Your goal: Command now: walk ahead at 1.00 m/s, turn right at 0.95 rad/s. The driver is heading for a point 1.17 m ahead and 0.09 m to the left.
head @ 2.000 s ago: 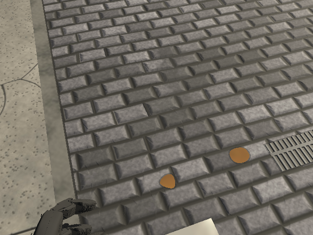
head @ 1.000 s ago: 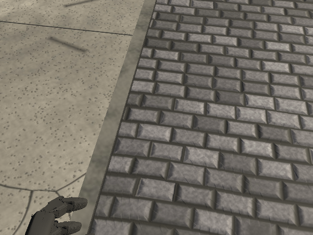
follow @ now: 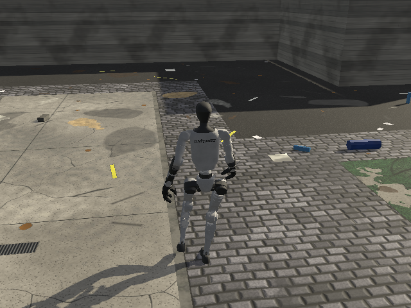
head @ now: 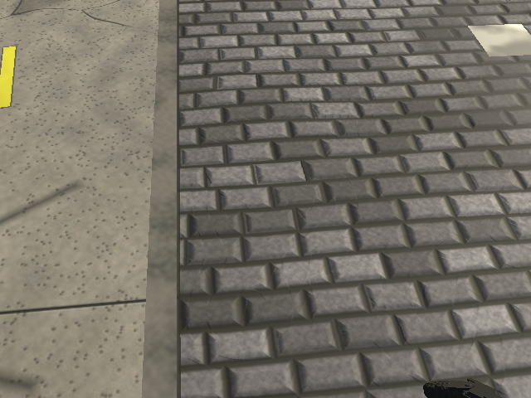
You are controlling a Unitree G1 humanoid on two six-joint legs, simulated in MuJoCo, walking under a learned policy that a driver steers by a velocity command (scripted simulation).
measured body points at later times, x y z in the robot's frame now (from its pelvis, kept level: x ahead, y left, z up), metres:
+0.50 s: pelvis +0.44 +0.03 +0.02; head +0.46 +0.03 +0.47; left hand +0.76 +0.18 -0.03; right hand +0.29 -0.22 -0.10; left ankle +0.42 +0.17 -0.72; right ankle +0.49 -0.11 -0.67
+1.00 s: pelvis +0.87 -0.04 -0.01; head +0.91 -0.03 +0.44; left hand +0.78 +0.24 -0.13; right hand +1.17 -0.25 -0.06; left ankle +1.07 +0.06 -0.68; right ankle +0.65 -0.16 -0.72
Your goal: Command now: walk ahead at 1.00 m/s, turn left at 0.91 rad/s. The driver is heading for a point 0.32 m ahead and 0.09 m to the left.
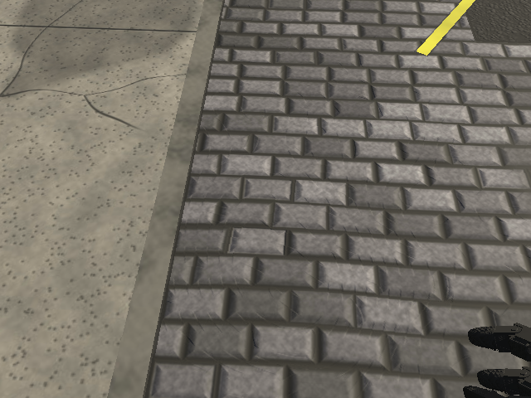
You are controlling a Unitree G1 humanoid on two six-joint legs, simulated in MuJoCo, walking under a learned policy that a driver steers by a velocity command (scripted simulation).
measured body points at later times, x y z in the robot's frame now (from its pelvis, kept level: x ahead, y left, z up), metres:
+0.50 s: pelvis +0.40 +0.01 +0.00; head +0.44 +0.03 +0.45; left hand +0.56 +0.30 -0.06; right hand +0.53 -0.25 -0.12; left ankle +0.23 +0.05 -0.68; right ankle +0.59 -0.02 -0.71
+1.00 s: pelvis +0.50 +0.04 +0.02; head +0.50 +0.06 +0.47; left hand +0.55 +0.32 -0.10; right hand +0.65 -0.18 -0.11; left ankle +0.45 +0.17 -0.71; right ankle +0.59 -0.02 -0.71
